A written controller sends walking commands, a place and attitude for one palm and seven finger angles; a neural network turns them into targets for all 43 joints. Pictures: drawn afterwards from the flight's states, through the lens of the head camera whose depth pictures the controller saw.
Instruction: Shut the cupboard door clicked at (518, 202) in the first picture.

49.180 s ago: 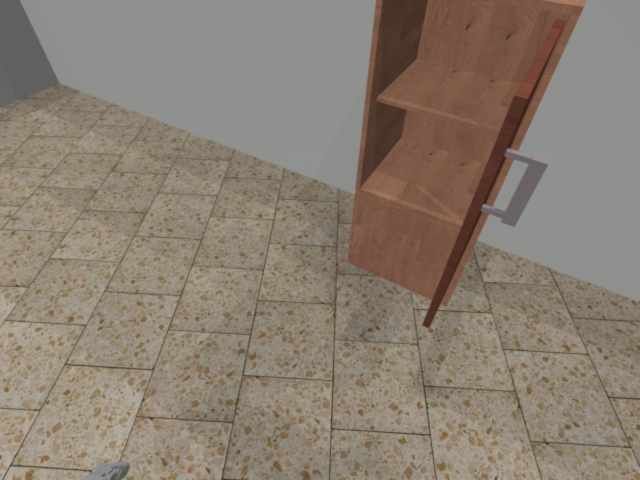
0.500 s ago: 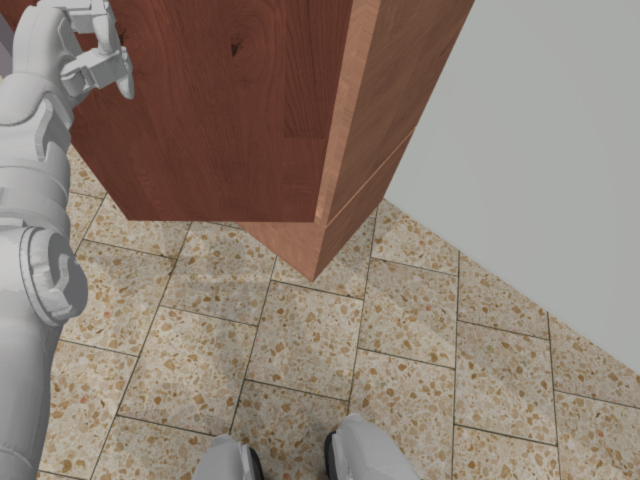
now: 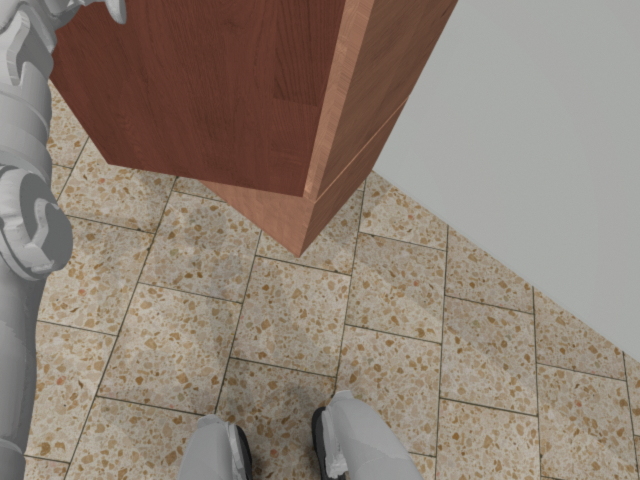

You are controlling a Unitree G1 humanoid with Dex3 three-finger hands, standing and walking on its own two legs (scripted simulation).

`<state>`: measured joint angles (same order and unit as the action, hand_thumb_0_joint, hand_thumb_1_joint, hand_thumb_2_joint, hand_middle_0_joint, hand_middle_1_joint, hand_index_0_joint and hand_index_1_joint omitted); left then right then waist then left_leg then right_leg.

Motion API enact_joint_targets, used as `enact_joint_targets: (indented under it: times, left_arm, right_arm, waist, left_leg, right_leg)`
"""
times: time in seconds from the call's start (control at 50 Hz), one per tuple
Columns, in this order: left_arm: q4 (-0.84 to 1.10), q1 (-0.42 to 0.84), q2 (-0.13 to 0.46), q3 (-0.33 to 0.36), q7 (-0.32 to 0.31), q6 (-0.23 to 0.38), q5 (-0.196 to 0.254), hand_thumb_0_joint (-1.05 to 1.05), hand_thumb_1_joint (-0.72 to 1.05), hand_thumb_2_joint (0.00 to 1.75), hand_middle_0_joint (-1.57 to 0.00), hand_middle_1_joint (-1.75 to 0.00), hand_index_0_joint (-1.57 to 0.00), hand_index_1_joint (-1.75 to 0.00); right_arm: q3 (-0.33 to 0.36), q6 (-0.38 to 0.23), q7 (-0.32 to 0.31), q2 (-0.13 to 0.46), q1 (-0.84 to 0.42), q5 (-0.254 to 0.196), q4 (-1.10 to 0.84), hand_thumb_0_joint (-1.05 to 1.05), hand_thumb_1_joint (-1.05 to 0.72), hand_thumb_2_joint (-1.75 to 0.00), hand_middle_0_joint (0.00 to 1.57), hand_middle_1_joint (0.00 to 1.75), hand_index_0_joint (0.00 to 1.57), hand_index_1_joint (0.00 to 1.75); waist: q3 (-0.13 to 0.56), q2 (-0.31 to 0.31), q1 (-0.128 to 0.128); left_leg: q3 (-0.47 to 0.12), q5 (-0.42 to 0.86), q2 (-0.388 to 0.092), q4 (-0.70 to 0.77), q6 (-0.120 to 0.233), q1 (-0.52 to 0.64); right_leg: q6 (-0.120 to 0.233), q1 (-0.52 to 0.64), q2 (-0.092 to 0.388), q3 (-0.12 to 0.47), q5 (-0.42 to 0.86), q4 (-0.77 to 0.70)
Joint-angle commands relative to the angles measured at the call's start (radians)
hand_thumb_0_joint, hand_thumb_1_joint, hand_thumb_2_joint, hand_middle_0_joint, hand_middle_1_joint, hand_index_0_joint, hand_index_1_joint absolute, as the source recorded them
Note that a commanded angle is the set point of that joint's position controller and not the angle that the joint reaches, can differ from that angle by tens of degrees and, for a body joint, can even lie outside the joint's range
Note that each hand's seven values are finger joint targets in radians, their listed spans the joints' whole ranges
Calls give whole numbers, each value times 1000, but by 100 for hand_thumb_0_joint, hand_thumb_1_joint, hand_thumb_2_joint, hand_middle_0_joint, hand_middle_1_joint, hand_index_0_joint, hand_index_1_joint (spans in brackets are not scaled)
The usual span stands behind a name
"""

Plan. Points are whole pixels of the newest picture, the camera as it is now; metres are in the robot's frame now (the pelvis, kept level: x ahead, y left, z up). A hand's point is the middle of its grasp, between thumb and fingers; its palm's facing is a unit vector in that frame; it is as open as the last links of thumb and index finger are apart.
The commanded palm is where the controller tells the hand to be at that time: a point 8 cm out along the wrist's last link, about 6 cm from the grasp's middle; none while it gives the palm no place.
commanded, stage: pull the fist back off the door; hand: left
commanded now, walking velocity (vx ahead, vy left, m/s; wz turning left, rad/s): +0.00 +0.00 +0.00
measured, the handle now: out of the picture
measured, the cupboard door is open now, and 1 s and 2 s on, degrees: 30 28 28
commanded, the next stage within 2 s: draw the hand back to the body in 0.84 s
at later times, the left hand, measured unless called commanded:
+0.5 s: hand out of the picture +0.59 +0.08 +0.16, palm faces +0.21 -0.98 -0.01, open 3.1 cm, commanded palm +0.54 +0.12 +0.14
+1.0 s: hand (146, 46) +0.52 +0.07 +0.15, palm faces +0.18 -0.98 +0.01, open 3.1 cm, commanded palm +0.48 +0.13 +0.15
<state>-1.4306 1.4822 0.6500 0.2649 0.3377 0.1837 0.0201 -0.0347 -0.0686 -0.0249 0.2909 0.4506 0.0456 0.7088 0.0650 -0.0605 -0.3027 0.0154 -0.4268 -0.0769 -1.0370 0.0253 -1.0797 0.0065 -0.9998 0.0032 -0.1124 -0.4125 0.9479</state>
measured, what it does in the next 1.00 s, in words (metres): stands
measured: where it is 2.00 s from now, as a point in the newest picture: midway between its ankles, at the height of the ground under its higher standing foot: (287, 476)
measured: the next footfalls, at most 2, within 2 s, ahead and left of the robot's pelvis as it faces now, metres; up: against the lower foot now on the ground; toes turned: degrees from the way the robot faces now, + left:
none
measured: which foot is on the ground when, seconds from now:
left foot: down 0.00-1.00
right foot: down 0.00-1.00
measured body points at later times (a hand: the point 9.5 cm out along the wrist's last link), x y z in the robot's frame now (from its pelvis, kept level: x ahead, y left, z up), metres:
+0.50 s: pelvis +0.03 -0.02 +0.03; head +0.14 -0.03 +0.47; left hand +0.57 +0.13 +0.16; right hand -0.06 -0.26 -0.08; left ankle +0.02 +0.10 -0.67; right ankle +0.01 -0.12 -0.67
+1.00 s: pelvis +0.01 -0.02 +0.03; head +0.09 -0.02 +0.48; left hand +0.51 +0.13 +0.15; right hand +0.05 -0.28 -0.09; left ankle +0.02 +0.10 -0.67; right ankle +0.01 -0.12 -0.67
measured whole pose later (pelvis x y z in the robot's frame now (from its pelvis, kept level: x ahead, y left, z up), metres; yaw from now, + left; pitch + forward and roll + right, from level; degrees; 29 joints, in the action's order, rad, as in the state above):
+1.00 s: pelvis +0.01 -0.02 +0.03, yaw +1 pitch +16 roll -1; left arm -1.24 1.02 0.22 0.29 -0.22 0.35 0.02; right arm 0.01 -0.02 0.04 0.25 0.34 0.04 0.68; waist 0.10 -0.04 -0.17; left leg 0.05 -0.36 -0.06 -0.82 0.00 -0.73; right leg 0.02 -0.69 0.01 -0.08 -0.38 0.80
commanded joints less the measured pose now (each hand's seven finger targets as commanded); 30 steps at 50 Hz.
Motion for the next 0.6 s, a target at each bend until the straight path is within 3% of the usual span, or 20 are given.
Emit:
enact_joint_targets:
  times: [0.0, 0.02, 0.06, 0.08, 0.1, 0.12, 0.16, 0.22, 0.3, 0.36, 0.42, 0.48, 0.52, 0.58]
  left_arm:
    - [211, 500, 18, 140, -323, 20, 39, 0, 90, 90, -130, -150, -130, -150]
    - [208, 496, -3, 162, -388, 17, 30, 0, 90, 90, -130, -150, -130, -150]
    - [284, 492, -10, 172, -531, 39, -35, 0, 90, 90, -130, -150, -130, -150]
    - [320, 479, -27, 150, -594, 65, -89, 0, 90, 90, -130, -150, -130, -150]
    - [341, 479, -40, 125, -636, 93, -140, 0, 90, 90, -130, -150, -130, -150]
    - [345, 474, -60, 86, -655, 114, -182, 0, 90, 90, -130, -150, -130, -150]
    - [376, 479, -70, 48, -652, 146, -212, 0, 90, 90, -130, -150, -130, -150]
    - [370, 419, -1, 118, -590, 149, -151, 0, 90, 90, -130, -150, -130, -150]
    - [342, 292, 26, 174, -543, 136, -94, 0, 90, 90, -130, -150, -130, -150]
    - [353, 197, -19, 166, -552, 175, -84, 0, 90, 90, -130, -150, -130, -150]
    - [374, 70, -62, 164, -559, 225, -72, 0, 90, 90, -130, -150, -130, -150]
    - [346, -28, -135, 109, -537, 220, -68, 0, 90, 90, -130, -150, -130, -150]
    - [356, -54, -185, 74, -516, 213, -52, 0, 90, 90, -130, -150, -130, -150]
    - [430, -44, -191, 79, -494, 222, -5, 0, 90, 90, -130, -150, -130, -150]
  right_arm:
    - [62, -7, 39, 170, 301, 26, -34, 0, -90, -90, 20, 30, 20, 30]
    - [69, -2, 50, 172, 315, 40, -33, 0, -90, -90, 20, 30, 20, 30]
    - [74, 8, 82, 166, 334, 64, -45, 0, -90, -90, 20, 30, 20, 30]
    - [77, 8, 100, 157, 330, 77, -48, 0, -90, -90, 20, 30, 20, 30]
    - [81, 8, 114, 157, 332, 87, -42, 0, -90, -90, 20, 30, 20, 30]
    - [88, 11, 126, 157, 338, 91, -33, 0, -90, -90, 20, 30, 20, 30]
    - [101, 23, 138, 159, 346, 88, -29, 0, -90, -90, 20, 30, 20, 30]
    - [109, 44, 126, 164, 339, 64, -41, 0, -90, -90, 20, 30, 20, 30]
    - [101, 57, 107, 150, 323, 44, -55, 0, -90, -90, 20, 30, 20, 30]
    - [100, 52, 106, 134, 301, 41, -66, 0, -90, -90, 20, 30, 20, 30]
    - [109, 44, 107, 130, 280, 37, -72, 0, -90, -90, 20, 30, 20, 30]
    - [118, 49, 110, 132, 260, 27, -70, 0, -90, -90, 20, 30, 20, 30]
    - [120, 52, 108, 133, 243, 17, -73, 0, -90, -90, 20, 30, 20, 30]
    - [125, 58, 97, 131, 206, 7, -79, 0, -90, -90, 20, 30, 20, 30]
  waist:
    - [628, -197, -38]
    - [610, -144, -55]
    - [626, -157, -35]
    - [638, -204, -21]
    - [645, -210, -28]
    - [638, -215, -36]
    - [652, -204, -42]
    - [706, -159, -3]
    - [645, -102, 42]
    - [553, -31, 56]
    - [522, 9, 81]
    - [446, 66, 82]
    - [426, 65, 86]
    - [436, 47, 102]
  left_leg:
    - [-151, 456, 20, 63, -10, 582]
    - [-150, 460, 15, 59, -10, 567]
    - [-127, 478, 24, 62, -9, 554]
    - [-120, 496, 25, 58, -13, 571]
    - [-129, 522, 19, 52, -16, 602]
    - [-129, 531, 15, 55, -18, 619]
    - [-114, 520, 21, 76, -15, 641]
    - [-81, 517, 44, 120, -10, 628]
    - [-44, 471, 59, 173, -2, 559]
    - [-22, 434, 63, 199, 4, 513]
    - [-1, 437, 69, 217, 5, 517]
    - [15, 399, 76, 238, 8, 497]
    - [20, 392, 79, 253, 8, 527]
    - [25, 383, 88, 258, 9, 551]
  right_leg:
    - [4, 77, -53, 38, 290, -92]
    - [-4, 71, -52, 32, 295, -92]
    - [-4, 110, -53, 34, 316, -98]
    - [-1, 98, -54, 34, 316, -95]
    - [2, 69, -55, 29, 312, -88]
    - [2, 55, -56, 31, 309, -91]
    - [5, 106, -59, 39, 323, -113]
    - [8, 286, -63, 58, 423, -145]
    - [3, 428, -61, 73, 495, -186]
    - [-5, 463, -61, 80, 509, -211]
    - [-5, 508, -59, 87, 553, -223]
    - [-10, 522, -54, 89, 559, -244]
    - [-9, 515, -53, 87, 545, -256]
    - [-9, 544, -49, 99, 557, -267]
